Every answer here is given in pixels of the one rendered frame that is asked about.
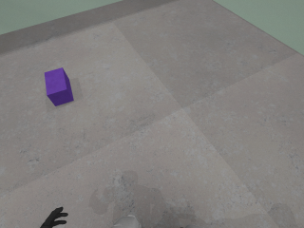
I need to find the robot left hand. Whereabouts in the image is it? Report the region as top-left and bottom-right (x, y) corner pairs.
(40, 206), (68, 228)

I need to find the robot left thigh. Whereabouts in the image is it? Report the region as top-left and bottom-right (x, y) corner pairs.
(110, 217), (142, 228)

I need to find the carton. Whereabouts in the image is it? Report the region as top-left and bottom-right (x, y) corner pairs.
(44, 67), (74, 106)

